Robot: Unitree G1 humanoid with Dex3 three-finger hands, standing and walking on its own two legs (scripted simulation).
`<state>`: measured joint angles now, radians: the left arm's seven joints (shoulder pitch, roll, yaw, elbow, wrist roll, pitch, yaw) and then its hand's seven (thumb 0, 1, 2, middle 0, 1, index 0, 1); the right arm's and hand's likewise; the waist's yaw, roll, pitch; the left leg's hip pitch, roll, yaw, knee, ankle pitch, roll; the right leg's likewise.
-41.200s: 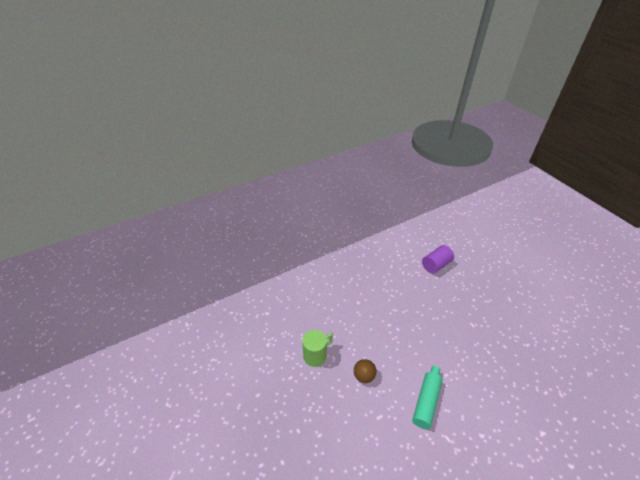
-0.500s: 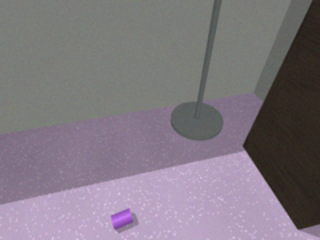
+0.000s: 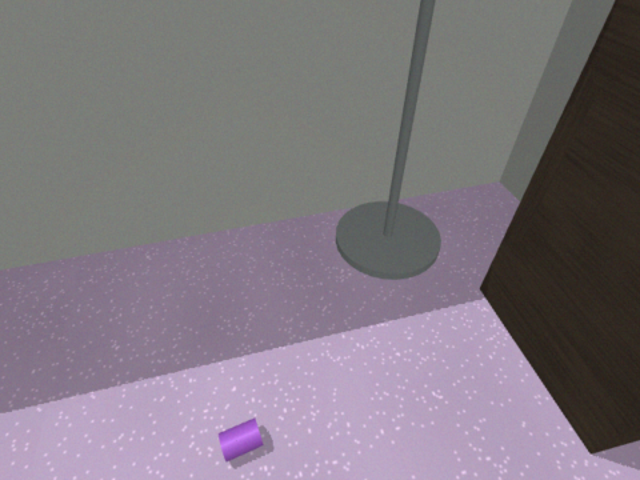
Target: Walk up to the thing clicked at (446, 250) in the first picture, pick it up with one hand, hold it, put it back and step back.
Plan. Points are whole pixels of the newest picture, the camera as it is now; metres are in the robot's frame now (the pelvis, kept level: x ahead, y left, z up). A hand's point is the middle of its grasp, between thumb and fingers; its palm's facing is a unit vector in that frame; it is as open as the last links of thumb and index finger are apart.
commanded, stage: walk up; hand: left
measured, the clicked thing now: (241, 439) +0.45 +0.24 -0.74
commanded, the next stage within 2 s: stand in 0.04 s
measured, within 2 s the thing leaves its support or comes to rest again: neither
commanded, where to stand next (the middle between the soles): +0.06 +0.00 m, yaw +0 degrees
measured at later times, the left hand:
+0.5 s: hand out of the picture +0.06 +0.24 -0.15, palm faces -0.04 -0.94 -0.34, open 7.4 cm
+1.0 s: hand out of the picture +0.05 +0.24 -0.16, palm faces -0.05 -0.94 -0.34, open 7.4 cm
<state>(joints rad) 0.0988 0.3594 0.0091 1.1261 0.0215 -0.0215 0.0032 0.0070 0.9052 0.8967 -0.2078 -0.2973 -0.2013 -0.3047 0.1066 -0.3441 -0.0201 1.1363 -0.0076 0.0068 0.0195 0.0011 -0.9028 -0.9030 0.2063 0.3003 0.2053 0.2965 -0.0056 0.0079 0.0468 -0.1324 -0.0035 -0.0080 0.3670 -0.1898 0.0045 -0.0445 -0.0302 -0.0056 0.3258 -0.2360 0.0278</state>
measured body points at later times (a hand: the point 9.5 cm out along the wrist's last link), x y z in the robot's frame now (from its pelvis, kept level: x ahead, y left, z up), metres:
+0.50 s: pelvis -0.02 -0.01 +0.00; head -0.01 -0.01 +0.45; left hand +0.06 +0.29 -0.13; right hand +0.07 -0.31 -0.13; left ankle +0.01 +0.12 -0.75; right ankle -0.04 -0.14 -0.75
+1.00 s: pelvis -0.02 -0.01 +0.00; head -0.01 -0.01 +0.45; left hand +0.06 +0.29 -0.13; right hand +0.05 -0.31 -0.13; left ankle +0.01 +0.12 -0.75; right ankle -0.04 -0.14 -0.75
